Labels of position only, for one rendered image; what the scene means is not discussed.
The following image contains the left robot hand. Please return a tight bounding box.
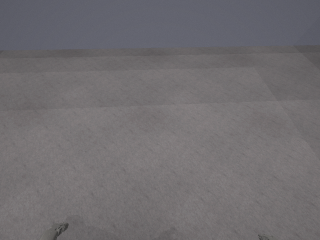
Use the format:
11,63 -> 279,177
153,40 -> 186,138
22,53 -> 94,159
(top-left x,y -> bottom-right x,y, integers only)
39,222 -> 69,240

